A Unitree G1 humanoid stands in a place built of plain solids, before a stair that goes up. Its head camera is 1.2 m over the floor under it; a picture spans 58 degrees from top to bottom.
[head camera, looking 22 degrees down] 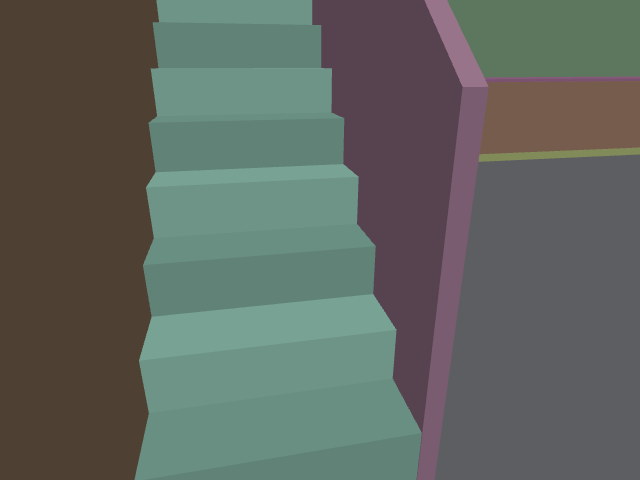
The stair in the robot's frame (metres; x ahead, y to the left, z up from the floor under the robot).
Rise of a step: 0.20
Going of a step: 0.24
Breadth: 0.79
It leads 12 degrees to the left of straight ahead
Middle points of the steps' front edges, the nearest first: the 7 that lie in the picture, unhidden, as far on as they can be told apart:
0.88 0.09 0.21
1.11 0.14 0.40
1.35 0.19 0.60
1.59 0.24 0.80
1.82 0.28 0.99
2.06 0.33 1.19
2.29 0.38 1.38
